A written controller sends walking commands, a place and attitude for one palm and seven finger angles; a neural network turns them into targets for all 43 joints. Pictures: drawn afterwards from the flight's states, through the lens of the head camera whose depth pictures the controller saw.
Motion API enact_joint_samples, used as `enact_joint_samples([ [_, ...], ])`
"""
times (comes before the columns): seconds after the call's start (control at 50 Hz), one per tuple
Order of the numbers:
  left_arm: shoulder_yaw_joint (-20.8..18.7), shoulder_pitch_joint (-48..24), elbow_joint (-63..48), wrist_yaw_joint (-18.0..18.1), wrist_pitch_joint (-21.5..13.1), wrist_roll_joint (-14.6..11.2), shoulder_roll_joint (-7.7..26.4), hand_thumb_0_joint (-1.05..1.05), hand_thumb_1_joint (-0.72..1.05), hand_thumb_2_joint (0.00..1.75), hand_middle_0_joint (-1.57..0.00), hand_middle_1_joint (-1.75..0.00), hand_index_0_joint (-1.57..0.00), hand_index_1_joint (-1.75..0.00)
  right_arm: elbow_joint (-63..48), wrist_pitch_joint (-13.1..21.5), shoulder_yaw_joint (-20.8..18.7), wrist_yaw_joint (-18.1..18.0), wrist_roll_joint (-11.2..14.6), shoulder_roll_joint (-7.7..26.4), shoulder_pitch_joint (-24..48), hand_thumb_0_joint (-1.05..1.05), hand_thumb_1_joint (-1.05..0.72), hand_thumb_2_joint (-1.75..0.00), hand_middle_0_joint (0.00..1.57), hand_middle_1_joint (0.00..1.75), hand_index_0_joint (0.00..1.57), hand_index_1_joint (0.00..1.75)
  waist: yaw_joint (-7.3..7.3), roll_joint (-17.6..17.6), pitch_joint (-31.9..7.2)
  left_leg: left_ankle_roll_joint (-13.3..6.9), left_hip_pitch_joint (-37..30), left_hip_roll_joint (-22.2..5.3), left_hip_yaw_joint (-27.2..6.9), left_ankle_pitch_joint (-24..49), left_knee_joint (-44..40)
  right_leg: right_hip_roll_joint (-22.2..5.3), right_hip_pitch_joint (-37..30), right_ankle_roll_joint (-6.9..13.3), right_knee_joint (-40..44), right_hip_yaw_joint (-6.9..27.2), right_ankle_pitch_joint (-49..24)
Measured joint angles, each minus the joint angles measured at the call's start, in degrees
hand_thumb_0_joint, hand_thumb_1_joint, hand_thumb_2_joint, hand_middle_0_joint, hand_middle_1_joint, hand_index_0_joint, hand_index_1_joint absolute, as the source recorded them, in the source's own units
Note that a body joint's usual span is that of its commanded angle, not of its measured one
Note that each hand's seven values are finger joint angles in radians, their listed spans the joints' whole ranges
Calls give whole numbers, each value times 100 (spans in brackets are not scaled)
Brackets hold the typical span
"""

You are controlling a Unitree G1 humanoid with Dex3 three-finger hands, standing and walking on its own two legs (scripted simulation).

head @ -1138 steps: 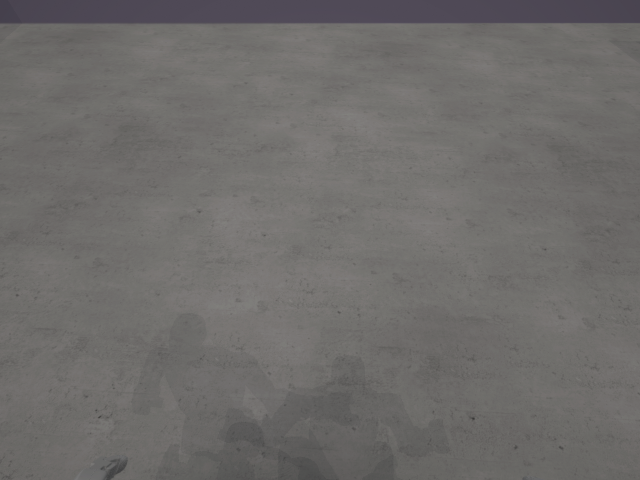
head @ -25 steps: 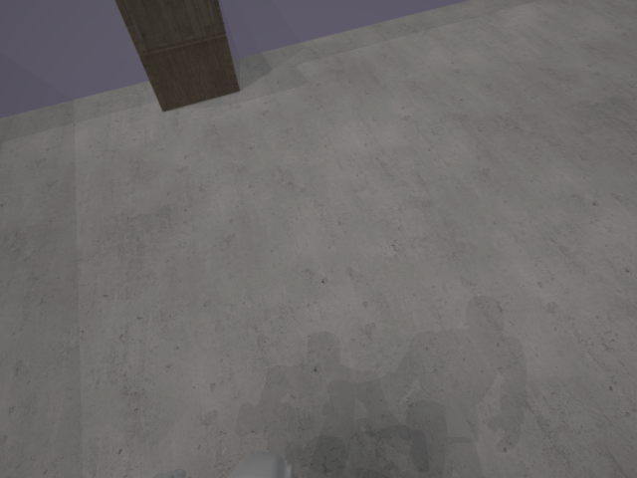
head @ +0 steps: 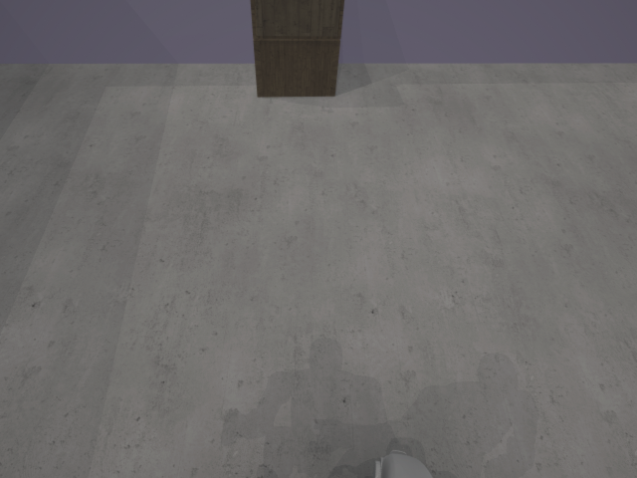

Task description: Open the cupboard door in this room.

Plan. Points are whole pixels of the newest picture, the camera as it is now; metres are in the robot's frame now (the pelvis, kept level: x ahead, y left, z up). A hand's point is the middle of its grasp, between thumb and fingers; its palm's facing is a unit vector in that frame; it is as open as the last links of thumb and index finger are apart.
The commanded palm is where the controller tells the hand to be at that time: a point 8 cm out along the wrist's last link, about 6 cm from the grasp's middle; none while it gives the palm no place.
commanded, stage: turn or walk to find it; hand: left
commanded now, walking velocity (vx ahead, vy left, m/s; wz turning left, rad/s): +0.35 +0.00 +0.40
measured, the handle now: out of the picture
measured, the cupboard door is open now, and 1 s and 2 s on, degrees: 0 0 0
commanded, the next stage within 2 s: stand and wait in 1.96 s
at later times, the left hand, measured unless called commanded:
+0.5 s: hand out of the picture +0.13 +0.14 -0.17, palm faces +0.27 -0.94 -0.20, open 7.3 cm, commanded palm none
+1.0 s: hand (184, 290) +0.44 +0.27 -0.16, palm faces +0.28 -0.94 -0.16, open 7.4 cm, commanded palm none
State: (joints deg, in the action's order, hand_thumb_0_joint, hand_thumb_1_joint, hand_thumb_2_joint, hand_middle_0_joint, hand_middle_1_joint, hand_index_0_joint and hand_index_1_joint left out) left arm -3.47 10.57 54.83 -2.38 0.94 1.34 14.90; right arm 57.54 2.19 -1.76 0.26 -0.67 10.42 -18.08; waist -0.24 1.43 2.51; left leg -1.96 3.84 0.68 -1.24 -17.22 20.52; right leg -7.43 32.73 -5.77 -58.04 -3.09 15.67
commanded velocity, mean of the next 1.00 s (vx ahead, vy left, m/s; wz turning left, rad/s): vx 0.37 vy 0.00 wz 0.17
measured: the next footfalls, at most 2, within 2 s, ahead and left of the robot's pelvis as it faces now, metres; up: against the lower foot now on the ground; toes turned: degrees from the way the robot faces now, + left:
right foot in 0.18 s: +0.21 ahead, -0.15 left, +0.00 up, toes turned -4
left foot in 0.62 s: +0.36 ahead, +0.14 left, +0.00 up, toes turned +24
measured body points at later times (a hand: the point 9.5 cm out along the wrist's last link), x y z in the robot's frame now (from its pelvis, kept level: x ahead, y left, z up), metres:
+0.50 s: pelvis +0.20 -0.03 +0.00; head +0.23 -0.02 +0.44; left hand +0.12 +0.19 -0.16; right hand +0.34 -0.25 -0.15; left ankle +0.25 +0.12 -0.69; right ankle +0.17 -0.15 -0.74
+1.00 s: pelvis +0.40 +0.07 +0.00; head +0.40 +0.08 +0.45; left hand +0.43 +0.32 -0.15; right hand +0.44 -0.17 -0.15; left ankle +0.32 +0.13 -0.74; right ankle +0.53 -0.05 -0.67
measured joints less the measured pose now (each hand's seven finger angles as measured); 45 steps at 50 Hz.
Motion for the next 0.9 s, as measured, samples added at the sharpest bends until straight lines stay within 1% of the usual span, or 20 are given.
enact_joint_samples([
  [0.08,50,-267,-109,-19,-32,-20,-95,1,91,90,-20,-29,-19,-30,118,8,-41,-7,-27,-23,-175,1,-90,-90,20,30,21,30,-132,-52,44,71,-236,23,-154,-211,-46,42,-99,-14,989,-69,5],
  [0.12,71,-393,-159,-30,-75,-26,-153,1,91,90,-20,-29,-19,-30,175,-1,-67,-19,-43,-5,-237,1,-90,-90,20,30,21,30,-208,-107,79,135,-318,8,-224,-418,72,121,-287,43,1573,-157,-23],
  [0.16,105,-487,-233,-44,-179,-23,-208,1,91,90,-20,-29,-20,-30,232,-13,-91,-32,-39,27,-331,1,-90,-90,20,30,21,30,-264,-190,109,211,-298,-29,-342,-765,465,255,-669,139,2262,-281,-224],
  [0.18,127,-530,-278,-41,-282,-5,-227,1,91,90,-20,-29,-20,-30,268,-16,-106,-29,-19,38,-385,1,-90,-90,20,30,21,30,-270,-206,130,204,-121,-17,-382,-996,1003,263,-833,324,2472,-339,-561],
  [0.22,160,-581,-317,13,-462,3,-354,0,90,90,-20,-29,-20,-30,368,-96,-136,-27,23,114,-304,1,-90,-90,20,30,20,30,-229,-341,259,104,547,-5,-396,-1265,2821,245,-885,612,2064,-528,-418],
  [0.26,185,-463,-294,56,-520,0,-453,0,90,90,-20,-30,-20,-30,408,-172,-180,9,15,187,-165,1,-90,-90,20,30,20,30,-156,-391,287,28,1260,-31,-209,-973,4348,216,-1136,693,2037,-664,-73],
  [0.28,185,-367,-246,87,-521,3,-493,0,90,90,-20,-30,-20,-30,397,-201,-203,32,-2,222,-70,1,-90,-90,20,30,20,30,-129,-405,278,22,1579,-98,-90,-699,4791,212,-1295,688,2148,-720,-3],
  [0.32,177,-137,-89,146,-507,17,-555,0,90,90,-20,-30,-20,-30,320,-233,-231,69,-33,277,136,1,-91,-90,20,29,20,30,-107,-416,235,69,2113,-261,83,-205,5125,215,-1620,644,2469,-836,-26],
  [0.38,124,253,201,226,-489,30,-573,0,91,90,-21,-30,-20,-30,159,-241,-258,104,-54,285,410,1,-91,-90,20,29,20,30,-70,-376,121,177,2669,-474,205,240,4880,234,-2063,624,2939,-1004,-30],
  [0.46,112,724,555,247,-495,42,-498,0,92,90,-20,-30,-20,-30,9,-233,-248,152,-62,223,746,1,-91,-90,19,29,20,30,37,-283,60,278,2942,-680,346,576,3883,269,-2597,556,3421,-1215,33],
  [0.54,147,1081,807,246,-492,37,-463,0,92,90,-20,-29,-20,-30,-43,-203,-174,206,-60,145,1073,1,-91,-90,19,29,20,30,233,-204,151,246,2707,-712,571,661,2488,264,-3062,400,3625,-1406,241],
  [0.58,154,1243,911,243,-469,37,-460,0,91,90,-20,-29,-20,-30,-64,-172,-134,218,-60,103,1212,1,-91,-90,19,29,20,30,358,-159,209,177,2472,-653,694,547,1989,217,-3245,282,3557,-1461,441],
  [0.62,158,1429,1023,232,-426,19,-462,0,91,90,-20,-29,-20,-30,-117,-91,-94,219,-75,58,1300,1,-91,-90,19,29,20,30,421,-84,233,94,2094,-520,843,504,1482,73,-3317,146,3209,-1462,779],
  [0.64,155,1480,1088,218,-383,2,-462,0,91,90,-20,-29,-20,-30,-145,-16,-86,202,-93,23,1343,1,-91,-90,19,29,20,30,408,-11,270,-53,1998,-432,909,673,1445,-85,-3206,163,2726,-1408,994],
  [0.66,159,1455,1145,197,-317,-21,-464,0,91,90,-20,-29,-20,-30,-175,61,-79,173,-98,-14,1378,1,-91,-90,20,29,20,30,395,46,334,-157,1986,-366,950,572,1633,-176,-2933,233,1923,-1161,1193],
  [0.7,183,1330,1185,187,-200,-51,-488,1,91,90,-20,-29,-20,-30,-181,153,-47,98,-60,-62,1360,0,-91,-90,20,29,20,30,391,28,390,-245,1823,-325,999,265,1752,-62,-2188,361,222,-559,1338],
  [0.74,167,1137,1160,169,-178,-45,-505,1,91,90,-20,-29,-20,-30,-123,180,-28,34,-38,-115,1243,0,-91,-90,20,29,20,30,353,-7,372,-219,1501,-283,1045,207,1470,8,-1514,431,-747,-307,1027],
  [0.78,138,892,1060,153,-190,-14,-490,1,91,90,-20,-29,-20,-30,-45,241,-82,-46,18,-169,1044,0,-91,-90,20,29,20,30,289,-9,323,-230,1157,-193,1063,284,1049,-20,-981,434,-984,-215,691],
  [0.82,102,661,897,156,-189,17,-474,1,91,90,-20,-29,-20,-30,1,294,-173,-124,40,-106,846,-2,-94,-90,20,30,21,30,213,8,230,-259,849,-101,1074,359,647,-62,-542,396,-927,-146,351],
  [0.9,37,188,567,133,-157,40,-410,0,91,90,-20,-29,-19,-30,239,251,-163,-125,19,-21,384,-2,-95,-90,20,30,20,30,130,66,49,-247,324,37,1047,395,62,-128,70,293,-665,-74,-301],
])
